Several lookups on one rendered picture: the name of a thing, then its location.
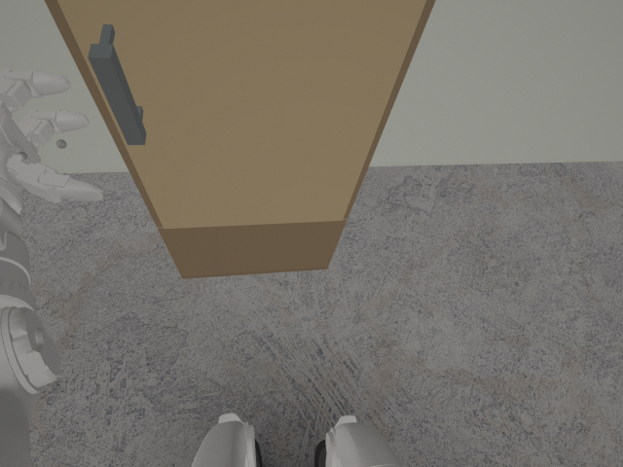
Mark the cupboard door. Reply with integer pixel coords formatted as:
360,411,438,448
57,0,426,229

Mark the left robot upper arm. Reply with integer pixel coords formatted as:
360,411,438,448
0,306,60,467

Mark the left robot hand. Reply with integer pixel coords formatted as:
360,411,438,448
0,68,103,203

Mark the robot thigh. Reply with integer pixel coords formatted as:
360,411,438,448
325,422,406,467
191,420,256,467

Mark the left robot forearm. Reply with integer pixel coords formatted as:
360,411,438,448
0,177,36,313

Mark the robot right thigh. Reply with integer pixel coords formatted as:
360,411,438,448
325,422,406,467

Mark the handle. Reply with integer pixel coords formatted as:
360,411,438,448
88,24,146,145

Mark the robot left thigh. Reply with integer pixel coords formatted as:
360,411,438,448
191,420,256,467

